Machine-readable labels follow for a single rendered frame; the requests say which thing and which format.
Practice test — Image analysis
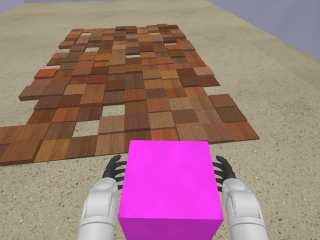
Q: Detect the robot left forearm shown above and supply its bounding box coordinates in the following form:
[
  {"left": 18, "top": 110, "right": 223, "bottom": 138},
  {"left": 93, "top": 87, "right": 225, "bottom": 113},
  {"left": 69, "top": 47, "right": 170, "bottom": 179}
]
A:
[{"left": 77, "top": 177, "right": 118, "bottom": 240}]

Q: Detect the carton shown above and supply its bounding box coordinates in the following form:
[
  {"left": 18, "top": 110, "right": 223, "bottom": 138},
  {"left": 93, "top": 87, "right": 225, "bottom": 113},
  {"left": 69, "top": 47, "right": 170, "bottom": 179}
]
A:
[{"left": 117, "top": 140, "right": 224, "bottom": 240}]

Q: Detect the right robot hand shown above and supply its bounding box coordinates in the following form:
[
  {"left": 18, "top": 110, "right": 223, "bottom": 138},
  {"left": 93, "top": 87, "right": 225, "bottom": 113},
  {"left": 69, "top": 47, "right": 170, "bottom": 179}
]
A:
[{"left": 212, "top": 155, "right": 236, "bottom": 192}]

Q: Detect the left robot hand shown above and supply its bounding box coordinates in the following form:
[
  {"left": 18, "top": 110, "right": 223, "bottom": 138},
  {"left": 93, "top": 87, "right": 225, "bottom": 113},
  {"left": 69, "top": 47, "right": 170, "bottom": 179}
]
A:
[{"left": 102, "top": 154, "right": 127, "bottom": 190}]

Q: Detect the robot right forearm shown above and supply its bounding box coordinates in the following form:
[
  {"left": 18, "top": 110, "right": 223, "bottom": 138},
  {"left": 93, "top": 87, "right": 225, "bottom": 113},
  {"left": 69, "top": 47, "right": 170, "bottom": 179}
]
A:
[{"left": 222, "top": 178, "right": 269, "bottom": 240}]

